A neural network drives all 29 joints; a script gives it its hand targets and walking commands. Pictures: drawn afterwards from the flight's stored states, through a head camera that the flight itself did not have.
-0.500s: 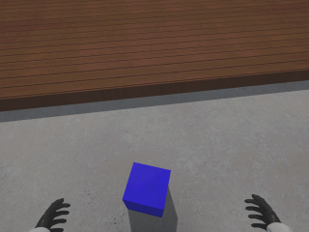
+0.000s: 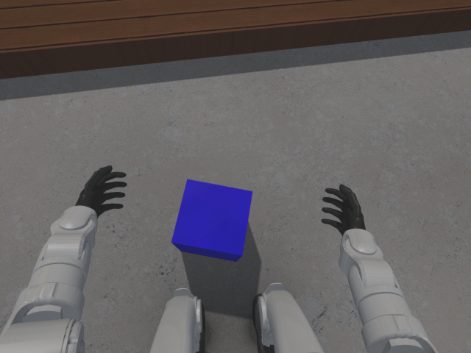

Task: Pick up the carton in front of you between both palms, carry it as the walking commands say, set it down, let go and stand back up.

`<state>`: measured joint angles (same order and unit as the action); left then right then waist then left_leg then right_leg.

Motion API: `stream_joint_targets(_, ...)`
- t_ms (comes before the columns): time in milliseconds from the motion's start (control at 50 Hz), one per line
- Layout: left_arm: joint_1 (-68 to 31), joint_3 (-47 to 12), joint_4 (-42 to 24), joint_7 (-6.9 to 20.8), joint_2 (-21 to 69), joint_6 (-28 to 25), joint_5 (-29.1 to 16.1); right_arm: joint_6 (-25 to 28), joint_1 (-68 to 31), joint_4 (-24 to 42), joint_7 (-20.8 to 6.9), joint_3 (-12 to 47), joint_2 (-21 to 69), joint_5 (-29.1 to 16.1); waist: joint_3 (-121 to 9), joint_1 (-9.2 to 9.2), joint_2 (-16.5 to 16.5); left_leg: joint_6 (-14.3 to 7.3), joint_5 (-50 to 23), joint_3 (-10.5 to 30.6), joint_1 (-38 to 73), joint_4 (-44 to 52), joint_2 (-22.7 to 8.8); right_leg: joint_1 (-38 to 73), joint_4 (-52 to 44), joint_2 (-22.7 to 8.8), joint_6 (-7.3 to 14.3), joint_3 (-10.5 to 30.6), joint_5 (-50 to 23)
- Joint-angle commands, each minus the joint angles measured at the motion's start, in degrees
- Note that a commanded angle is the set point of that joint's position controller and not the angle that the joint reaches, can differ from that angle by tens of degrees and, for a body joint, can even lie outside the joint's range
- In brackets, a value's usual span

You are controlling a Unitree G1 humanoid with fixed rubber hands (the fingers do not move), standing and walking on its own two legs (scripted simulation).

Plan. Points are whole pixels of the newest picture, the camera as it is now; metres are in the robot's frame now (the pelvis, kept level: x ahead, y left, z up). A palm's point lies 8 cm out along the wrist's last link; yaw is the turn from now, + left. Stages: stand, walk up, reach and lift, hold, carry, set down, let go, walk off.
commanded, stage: reach and lift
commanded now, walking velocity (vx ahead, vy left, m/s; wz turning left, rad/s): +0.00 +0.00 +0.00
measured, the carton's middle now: (213, 223) +0.43 +0.03 -0.56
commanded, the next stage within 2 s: none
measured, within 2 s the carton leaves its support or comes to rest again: neither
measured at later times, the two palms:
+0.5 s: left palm (130, 168) +0.49 +0.21 -0.18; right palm (300, 198) +0.41 -0.17 -0.18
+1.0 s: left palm (153, 206) +0.47 +0.20 -0.42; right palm (280, 222) +0.40 -0.17 -0.42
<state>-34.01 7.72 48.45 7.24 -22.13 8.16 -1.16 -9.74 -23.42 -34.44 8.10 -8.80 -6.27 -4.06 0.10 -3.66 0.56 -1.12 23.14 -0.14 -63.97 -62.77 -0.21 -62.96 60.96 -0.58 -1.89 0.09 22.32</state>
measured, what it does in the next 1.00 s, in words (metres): lowers itself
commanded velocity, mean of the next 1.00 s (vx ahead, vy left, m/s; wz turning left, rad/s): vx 0.00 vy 0.00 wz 0.00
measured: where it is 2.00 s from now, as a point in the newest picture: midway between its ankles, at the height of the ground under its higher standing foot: (231, 341)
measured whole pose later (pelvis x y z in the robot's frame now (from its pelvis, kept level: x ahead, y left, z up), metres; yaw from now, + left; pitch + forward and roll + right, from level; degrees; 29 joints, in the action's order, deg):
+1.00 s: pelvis -0.07 -0.01 -0.26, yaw -3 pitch +42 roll -5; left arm -77.2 0.1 65.2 2.9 -30.6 3.9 -9.1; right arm -4.7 -62.9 -46.3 14.0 -13.7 -3.9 -9.4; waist 10.2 -3.2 2.3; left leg -0.2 28.4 3.9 -127.6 -114.0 0.0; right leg -124.9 111.0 3.0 -3.5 -0.9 28.4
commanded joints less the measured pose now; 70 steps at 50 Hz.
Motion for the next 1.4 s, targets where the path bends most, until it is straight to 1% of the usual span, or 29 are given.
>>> stream_joint_targets(0, -19.1, 2.39, -2.59, 0.47, -9.61, -0.27, 0.07, 0.14, -14.16, 5.0, 1.67, -3.31, -3.87, 0.03, -36.68, -0.25, -5.56, 0.79, -17.09, 2.96, 21.58, 5.46, 2.34, 5.99, -4.26, 3.4, -2.59, -1.83, -13.45)
stream_joint_targets(80, -32.62, 2.8, 1.77, 1.26, -10.09, 0.81, 0.96, -1.16, -26.02, 3.75, 2.89, -6.04, -1.39, 0.71, -39.76, -1.19, -6.1, 0.58, -6.29, 2.87, 15.92, 6.08, 2.22, 3.19, -3.34, 3.46, -2.87, -3.0, -5.06)
stream_joint_targets(120, -39.18, 2.88, 4.21, 1.61, -10.29, 1.2, 1.67, -1.69, -31.48, 2.84, 3.35, -7.79, -0.26, 1.37, -41.37, -1.59, -6.49, 0.62, -2.06, 3.21, 14.29, 6.12, 2.13, 1.57, -2.57, 3.55, -2.9, -3.63, -2.37)
stream_joint_targets(160, -44.89, 3.24, 6.59, 1.91, -10.5, 1.44, 2.84, -2.0, -35.96, 2.04, 3.66, -9.99, 0.77, 2.45, -43.23, -1.99, -7.07, 0.77, 0.3, 3.64, 13.46, 5.69, 2.16, -0.26, -1.64, 3.81, -2.88, -4.29, -1.17)
stream_joint_targets(220, -50.11, 4.23, 9.21, 2.03, -10.62, 1.57, 5.16, -2.08, -39.01, 1.4, 3.88, -13.35, 1.76, 4.74, -46.81, -2.69, -8.12, 1.12, 0.74, 4.03, 13.74, 4.95, 2.25, -2.31, -0.49, 4.27, -2.87, -5.11, -1.79)
stream_joint_targets(320, -51.92, 5.48, 11.5, 1.33, -8.93, 0.63, 8.32, -0.51, -38.76, 0.91, 2.98, -16.91, 3.6, 7.82, -48.6, -2.84, -9.82, 1.51, -4.67, 4.62, 14.02, 3.25, 2.72, -7.55, 1.53, 5.06, -2.77, -5.75, -5.29)
stream_joint_targets(400, -50.49, 5.76, 11.7, 0.13, -5.97, -1.32, 9.22, 2.35, -37.42, 0.17, 1.46, -18.25, 4.25, 9.22, -49.42, -2.44, -10.58, 1.68, -14.48, 5.1, 11.76, -1.46, 2.78, -14.96, 5.71, 5.68, -2.74, -6.01, -9.18)
stream_joint_targets(480, -46.48, 5.37, 11.62, -1.57, -3.09, -3.1, 8.69, 5.14, -34.63, -2.79, 0.49, -18.3, 3.84, 9.17, -50.63, -1.94, -10.95, 1.7, -24.11, 5.81, 6.67, -8.93, 2.7, -24.77, 12.43, 6.14, -3.05, -5.92, -12.4)
stream_joint_targets(520, -44.57, 4.99, 11.3, -2.45, -2.59, -3.93, 7.82, 6.36, -33.62, -4.02, 0.25, -17.51, 3.53, 8.21, -51.48, -1.36, -10.34, 1.65, -27.01, 6.31, 3.65, -12.9, 2.63, -29.32, 16.01, 6.26, -3.42, -5.75, -13.57)
stream_joint_targets(540, -43.83, 4.96, 11.05, -2.9, -2.78, -4.32, 7.31, 6.9, -33.47, -4.25, 0.19, -16.72, 3.42, 7.35, -52.35, -0.74, -9.74, 1.59, -28.56, 6.5, 2.69, -15.03, 2.58, -31.59, 17.78, 6.36, -3.72, -5.7, -14.08)
stream_joint_targets(560, -42.55, 4.79, 10.79, -3.39, -3.12, -4.99, 6.4, 7.52, -33.43, -4.23, 0.3, -15.84, 3.06, 6.44, -53.78, 0.17, -9.52, 1.71, -26.46, 6.21, 0.05, -16.22, 2.55, -31.15, 19.37, 6.16, -3.83, -5.66, -13.99)
stream_joint_targets(580, -43.26, 3.91, 10.09, -3.8, -3.81, -5.3, 5.84, 7.9, -33.1, -4.62, 0.26, -14.69, 3.18, 5.24, -54.31, 0.01, -8.98, 1.65, -27.8, 6.13, -0.94, -18.29, 2.64, -33.03, 21.16, 6.19, -4.13, -5.64, -14.52)
stream_joint_targets(620, -43.76, 2.49, 7.88, -4.52, -5.1, -6.02, 3.42, 8.72, -32.99, -4.46, 0.81, -12.48, 2.0, 2.87, -57.89, 0.11, -9.07, 1.45, -31.01, 5.75, -1.43, -23.0, 2.75, -34.64, 24.67, 6.21, -4.6, -5.58, -16.51)
stream_joint_targets(680, -44.7, 0.05, 4.73, -5.01, -7.65, -6.51, 0.07, 9.13, -33.64, -2.96, 2.06, -9.07, 0.36, -0.26, -63.37, 0.24, -9.54, 1.4, -32.15, 5.06, -2.35, -28.65, 2.45, -34.96, 29.38, 6.08, -4.61, -5.49, -17.97)
stream_joint_targets(720, -46.22, -1.5, 2.94, -5.02, -9.49, -6.5, -2.06, 8.84, -35.09, -1.94, 2.95, -7.43, -0.55, -1.85, -65.62, 0.18, -10.03, 1.5, -29.24, 4.16, -5.24, -31.44, 2.26, -33.28, 32.2, 5.9, -4.28, -5.36, -17.6)
stream_joint_targets(780, -49.47, -3.31, 1.39, -4.81, -12.05, -6.16, -4.79, 7.97, -38.08, 0.44, 4.23, -5.92, -1.15, -3.75, -67.75, 0.64, -10.41, 1.43, -22.96, 2.96, -9.09, -34.5, 1.7, -30.89, 35.78, 5.71, -3.85, -5.41, -15.32)
stream_joint_targets(820, -51.7, -4.24, 2.15, -4.68, -13.49, -5.73, -6.08, 7.15, -40.46, 0.56, 4.98, -5.23, -1.36, -4.7, -66.61, 0.87, -10.02, 1.29, -17.19, 2.31, -13.02, -36.0, 1.18, -29.94, 37.66, 5.38, -3.65, -5.42, -12.36)
stream_joint_targets(880, -55.29, -5.67, 6.32, -4.49, -14.59, -5.22, -7.37, 6.21, -45.19, -1.95, 5.83, -4.9, -1.4, -5.37, -60.02, 0.89, -8.64, 0.98, -7.33, 1.86, -20.99, -37.87, 0.19, -30.35, 39.96, 4.76, -3.49, -5.37, -6.24)
stream_joint_targets(920, -57.75, -6.54, 9.98, -4.37, -15.1, -5.09, -8.07, 5.94, -48.35, -4.67, 6.12, -4.96, -1.63, -5.4, -55.42, 0.73, -7.89, 0.76, -2.26, 1.97, -25.39, -39.22, -0.5, -31.15, 41.5, 4.42, -3.34, -5.35, -2.71)
stream_joint_targets(960, -59.9, -7.34, 13.55, -4.29, -15.72, -5.2, -8.57, 5.93, -51.08, -7.83, 6.17, -5.19, -2.07, -5.37, -51.64, 0.59, -7.35, 0.52, 1.07, 2.28, -28.68, -40.68, -1.11, -31.72, 43.17, 4.22, -3.17, -5.3, -0.4)
stream_joint_targets(1020, -62.13, -8.52, 17.8, -4.26, -16.29, -5.7, -8.94, 6.38, -54.33, -12.35, 5.95, -5.33, -2.67, -5.5, -47.39, 0.64, -6.89, 0.19, 3.24, 3.11, -31.71, -42.84, -1.78, -32.52, 45.87, 4.13, -3.05, -5.2, 0.95)
stream_joint_targets(1040, -62.75, -8.8, 18.78, -4.34, -16.44, -5.99, -8.95, 6.67, -54.97, -13.8, 5.84, -5.08, -2.41, -5.77, -46.17, 0.79, -6.68, 0.1, 3.48, 3.3, -32.58, -43.5, -1.91, -32.52, 46.7, 4.17, -3.06, -5.15, 1.0)
stream_joint_targets(1080, -63.52, -9.82, 20.58, -4.52, -16.82, -6.69, -9.07, 7.08, -55.01, -19.07, 5.16, -4.02, -1.07, -7.15, -43.69, 1.51, -6.6, -0.27, 2.93, 3.9, -33.57, -44.7, -2.23, -33.51, 48.68, 4.28, -3.16, -5.01, 0.25)
stream_joint_targets(1120, -64.2, -10.35, 20.87, -4.76, -17.41, -7.36, -9.43, 7.65, -56.0, -21.79, 4.49, -3.37, -1.24, -8.39, -42.81, 2.11, -6.98, -0.42, 1.44, 4.38, -33.25, -46.03, -2.48, -34.83, 50.48, 4.37, -3.24, -4.9, -0.84)
stream_joint_targets(1180, -65.49, -11.27, 18.98, -5.52, -17.65, -8.4, -9.91, 9.03, -57.42, -23.02, 4.09, -1.96, -1.59, -10.89, -45.85, 3.26, -8.19, -0.31, -3.12, 4.65, -30.13, -48.02, -2.68, -35.52, 52.69, 4.7, -3.25, -4.99, -4.06)
stream_joint_targets(1240, -65.98, -11.62, 16.97, -6.47, -17.11, -9.13, -9.99, 10.13, -58.69, -23.69, 3.65, 0.5, -1.03, -14.31, -48.43, 5.9, -9.34, -0.23, -7.89, 4.68, -25.87, -49.36, -2.7, -37.66, 54.47, 5.25, -3.26, -5.09, -5.95)
stream_joint_targets(1280, -65.62, -11.56, 15.52, -6.99, -16.44, -9.31, -9.9, 10.61, -58.85, -23.4, 3.49, 1.82, -1.14, -15.81, -50.24, 6.92, -9.65, -0.18, -10.37, 4.49, -23.2, -50.14, -2.62, -38.79, 55.18, 5.67, -3.33, -5.37, -6.62)
stream_joint_targets(1320, -65.05, -11.84, 13.75, -7.32, -15.2, -9.24, -9.9, 10.94, -58.0, -22.75, 3.64, 2.37, -1.32, -16.39, -52.25, 6.91, -10.05, -0.06, -12.44, 4.26, -20.5, -50.6, -2.36, -39.58, 55.43, 6.11, -3.3, -5.86, -7.17)
stream_joint_targets(1380, -63.64, -12.93, 13.15, -7.23, -12.78, -8.68, -10.17, 11.0, -55.31, -23.94, 4.12, 0.9, -2.21, -15.32, -50.71, 4.53, -10.54, 0.25, -12.6, 4.59, -19.7, -50.58, -1.97, -42.59, 55.03, 6.43, -3.14, -6.57, -6.34)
